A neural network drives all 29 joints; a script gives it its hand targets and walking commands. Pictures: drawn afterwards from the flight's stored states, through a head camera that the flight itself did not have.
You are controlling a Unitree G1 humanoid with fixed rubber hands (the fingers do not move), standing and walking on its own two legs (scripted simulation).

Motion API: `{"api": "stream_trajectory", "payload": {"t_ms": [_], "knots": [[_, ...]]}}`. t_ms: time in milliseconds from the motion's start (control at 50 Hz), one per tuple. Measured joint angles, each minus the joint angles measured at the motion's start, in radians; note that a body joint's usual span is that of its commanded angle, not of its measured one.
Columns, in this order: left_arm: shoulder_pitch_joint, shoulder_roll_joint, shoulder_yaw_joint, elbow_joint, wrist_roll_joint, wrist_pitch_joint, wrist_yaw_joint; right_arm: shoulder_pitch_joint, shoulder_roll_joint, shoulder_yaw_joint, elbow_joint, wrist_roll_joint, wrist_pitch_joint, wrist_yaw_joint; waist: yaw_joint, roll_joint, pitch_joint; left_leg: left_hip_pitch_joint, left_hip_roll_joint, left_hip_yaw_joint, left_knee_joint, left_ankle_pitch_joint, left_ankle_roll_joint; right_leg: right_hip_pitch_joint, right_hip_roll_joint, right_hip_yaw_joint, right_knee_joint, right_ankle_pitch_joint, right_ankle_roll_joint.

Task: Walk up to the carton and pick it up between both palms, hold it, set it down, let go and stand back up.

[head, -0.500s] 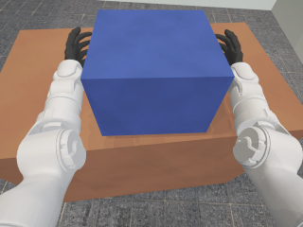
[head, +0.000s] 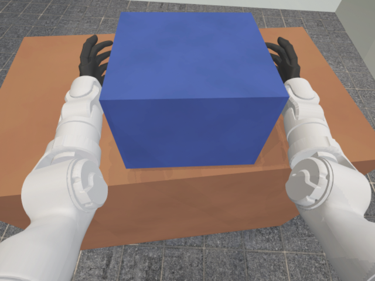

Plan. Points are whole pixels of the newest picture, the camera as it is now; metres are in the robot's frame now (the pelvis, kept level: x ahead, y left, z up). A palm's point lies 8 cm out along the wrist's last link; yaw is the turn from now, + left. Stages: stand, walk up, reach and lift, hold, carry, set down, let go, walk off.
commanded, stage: set down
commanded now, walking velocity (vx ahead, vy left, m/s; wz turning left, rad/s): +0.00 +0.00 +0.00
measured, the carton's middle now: (189, 89) +0.50 -0.02 +0.09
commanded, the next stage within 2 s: none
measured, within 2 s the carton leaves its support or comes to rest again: neither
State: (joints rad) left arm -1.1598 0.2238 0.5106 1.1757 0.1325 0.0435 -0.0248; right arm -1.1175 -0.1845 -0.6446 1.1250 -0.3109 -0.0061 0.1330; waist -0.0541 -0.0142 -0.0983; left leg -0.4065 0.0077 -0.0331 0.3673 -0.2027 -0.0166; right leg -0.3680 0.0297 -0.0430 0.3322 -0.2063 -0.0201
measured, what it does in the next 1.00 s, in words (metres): stands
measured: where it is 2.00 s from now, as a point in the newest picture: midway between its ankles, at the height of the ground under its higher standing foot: outside the picture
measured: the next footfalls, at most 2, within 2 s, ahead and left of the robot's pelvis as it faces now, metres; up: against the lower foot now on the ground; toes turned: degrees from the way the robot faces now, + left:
none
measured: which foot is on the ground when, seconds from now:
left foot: down 0.00-1.00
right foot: down 0.00-1.00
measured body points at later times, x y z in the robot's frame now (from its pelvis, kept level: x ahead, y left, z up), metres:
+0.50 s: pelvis +0.00 +0.00 +0.00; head +0.08 +0.01 +0.44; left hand +0.50 +0.18 +0.14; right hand +0.48 -0.21 +0.15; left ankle -0.03 +0.13 -0.74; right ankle -0.04 -0.10 -0.74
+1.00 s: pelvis +0.00 +0.00 +0.00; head +0.08 +0.01 +0.44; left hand +0.50 +0.18 +0.14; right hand +0.47 -0.22 +0.14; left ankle -0.03 +0.13 -0.74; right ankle -0.04 -0.10 -0.74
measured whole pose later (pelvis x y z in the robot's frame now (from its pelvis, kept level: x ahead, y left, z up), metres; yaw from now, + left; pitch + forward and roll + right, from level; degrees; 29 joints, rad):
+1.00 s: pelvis +0.00 +0.00 +0.00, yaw +0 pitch +14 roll +0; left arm -1.15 0.21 0.54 1.12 0.21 0.06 -0.04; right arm -1.09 -0.13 -0.75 1.00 -0.42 0.05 0.18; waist -0.05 -0.01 -0.07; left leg -0.41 0.01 -0.03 0.37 -0.20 -0.02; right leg -0.37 0.03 -0.04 0.33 -0.20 -0.02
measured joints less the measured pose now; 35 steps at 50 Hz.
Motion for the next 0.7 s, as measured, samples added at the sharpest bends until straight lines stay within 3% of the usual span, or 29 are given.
{"api": "stream_trajectory", "payload": {"t_ms": [320,700], "knots": [[0.000,-0.012,0.055,-0.030,0.054,0.004,-0.024,0.014,0.045,-0.083,-0.092,-0.085,0.025,0.034,0.000,0.000,0.013,0.000,0.000,0.000,0.000,0.001,0.000,0.000,0.000,0.000,0.000,0.001,0.002],[0.001,-0.018,0.079,-0.051,0.078,0.012,-0.037,0.015,0.058,-0.104,-0.122,-0.105,0.032,0.046,0.000,0.000,0.024,0.000,0.000,0.000,0.000,0.003,0.000,0.000,0.000,0.000,0.000,0.003,0.002]]}}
